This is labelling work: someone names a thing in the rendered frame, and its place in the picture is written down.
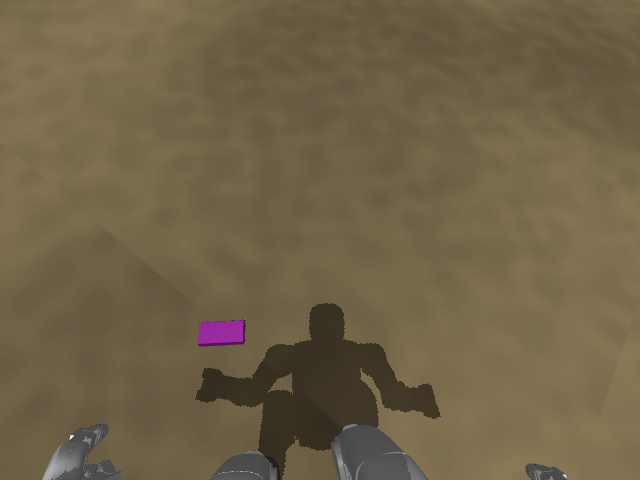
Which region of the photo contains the left robot hand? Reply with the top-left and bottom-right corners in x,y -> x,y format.
42,423 -> 121,480

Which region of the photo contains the right robot hand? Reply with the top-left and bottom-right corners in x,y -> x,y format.
525,463 -> 567,480

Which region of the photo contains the small box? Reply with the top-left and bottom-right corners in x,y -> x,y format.
198,320 -> 244,347

